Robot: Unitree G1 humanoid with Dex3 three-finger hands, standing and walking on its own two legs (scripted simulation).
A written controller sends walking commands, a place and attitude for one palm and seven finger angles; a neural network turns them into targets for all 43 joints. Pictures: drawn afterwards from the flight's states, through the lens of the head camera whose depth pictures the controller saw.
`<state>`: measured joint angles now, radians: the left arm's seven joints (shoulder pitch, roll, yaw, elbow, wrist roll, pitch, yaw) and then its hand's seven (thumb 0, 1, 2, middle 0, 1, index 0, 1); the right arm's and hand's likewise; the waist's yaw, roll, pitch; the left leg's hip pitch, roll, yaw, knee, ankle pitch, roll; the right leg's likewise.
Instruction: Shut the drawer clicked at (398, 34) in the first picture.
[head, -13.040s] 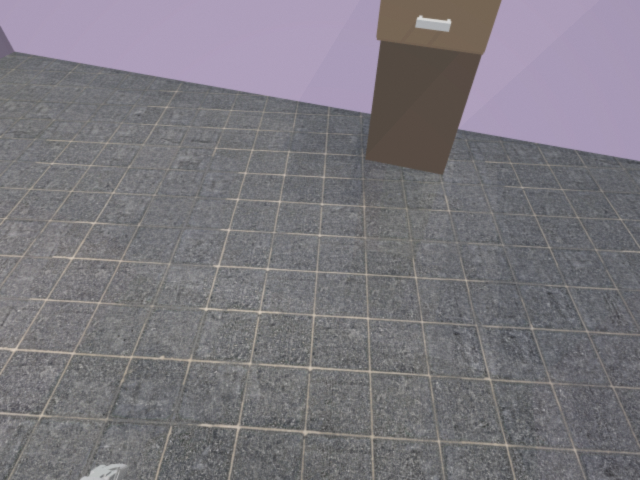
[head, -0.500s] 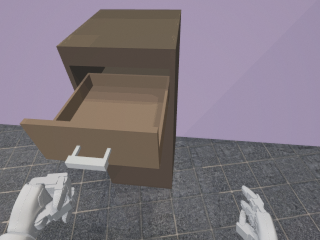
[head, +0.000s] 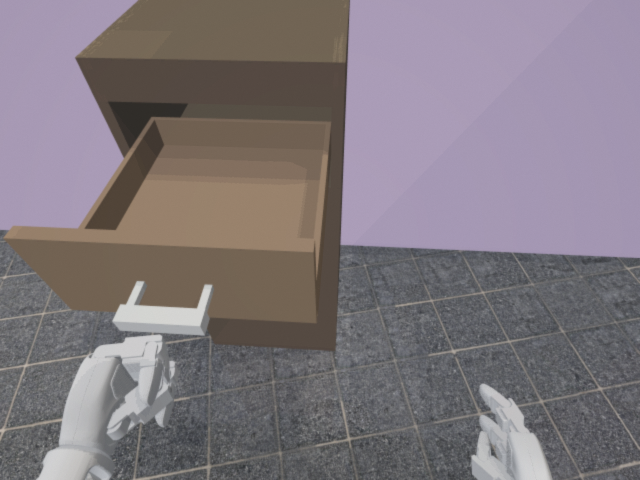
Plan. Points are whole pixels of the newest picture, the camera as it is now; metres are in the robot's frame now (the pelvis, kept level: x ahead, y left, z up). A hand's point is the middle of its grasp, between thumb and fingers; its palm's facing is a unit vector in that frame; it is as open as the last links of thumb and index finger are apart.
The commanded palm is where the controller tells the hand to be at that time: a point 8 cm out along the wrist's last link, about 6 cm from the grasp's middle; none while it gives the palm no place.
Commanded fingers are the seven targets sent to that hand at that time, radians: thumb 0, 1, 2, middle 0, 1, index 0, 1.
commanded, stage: bring the fist close to the handle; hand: left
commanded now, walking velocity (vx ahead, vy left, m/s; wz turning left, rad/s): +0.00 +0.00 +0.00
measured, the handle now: (168, 305) +0.30 +0.22 +0.06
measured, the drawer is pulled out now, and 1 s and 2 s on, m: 0.30 0.30 0.18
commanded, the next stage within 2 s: push the drawer shut in 0.60 s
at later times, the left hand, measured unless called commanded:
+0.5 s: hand (185, 380) +0.21 +0.17 +0.06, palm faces +0.02 -1.00 -0.07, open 3.3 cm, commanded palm +0.19 +0.23 +0.07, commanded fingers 0.00 0.90 0.90 -1.40 -1.60 -1.40 -1.60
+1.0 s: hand (185, 368) +0.23 +0.17 +0.06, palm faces +0.02 -1.00 -0.08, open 3.2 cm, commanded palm +0.22 +0.23 +0.07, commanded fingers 0.00 0.90 0.90 -1.40 -1.60 -1.40 -1.60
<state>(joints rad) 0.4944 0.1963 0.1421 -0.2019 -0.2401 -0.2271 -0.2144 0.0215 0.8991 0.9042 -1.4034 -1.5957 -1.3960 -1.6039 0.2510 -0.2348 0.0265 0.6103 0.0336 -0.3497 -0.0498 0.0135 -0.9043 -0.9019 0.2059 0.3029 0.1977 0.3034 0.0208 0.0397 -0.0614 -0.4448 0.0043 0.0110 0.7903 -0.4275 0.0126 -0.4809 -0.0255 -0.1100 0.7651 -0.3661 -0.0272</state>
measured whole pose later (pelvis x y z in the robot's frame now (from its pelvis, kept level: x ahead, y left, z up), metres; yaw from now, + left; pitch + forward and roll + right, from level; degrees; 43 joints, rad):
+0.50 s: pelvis +0.00 +0.00 -0.01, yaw +0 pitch +8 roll -1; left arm 0.44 0.19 0.10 -0.15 -0.22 -0.29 -0.16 0.02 0.90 0.90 -1.40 -1.60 -1.40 -1.60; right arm 0.26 -0.23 0.03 0.55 0.03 -0.25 -0.04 0.01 -0.91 -0.90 0.21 0.30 0.20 0.30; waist 0.00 0.04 -0.08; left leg -0.57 0.00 0.01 0.90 -0.47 0.02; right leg -0.61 -0.03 -0.11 0.87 -0.41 -0.02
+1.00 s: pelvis +0.00 -0.01 -0.01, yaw +1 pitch +8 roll -1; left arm 0.35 0.22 0.14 -0.06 -0.25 -0.30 -0.21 0.01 0.87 0.93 -1.40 -1.60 -1.40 -1.60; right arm 0.25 -0.26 0.03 0.56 0.04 -0.25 -0.05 0.01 -0.91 -0.90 0.21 0.30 0.20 0.30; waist 0.01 0.05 -0.08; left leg -0.57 0.01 -0.01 0.89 -0.47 0.00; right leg -0.60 -0.03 -0.12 0.86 -0.41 -0.04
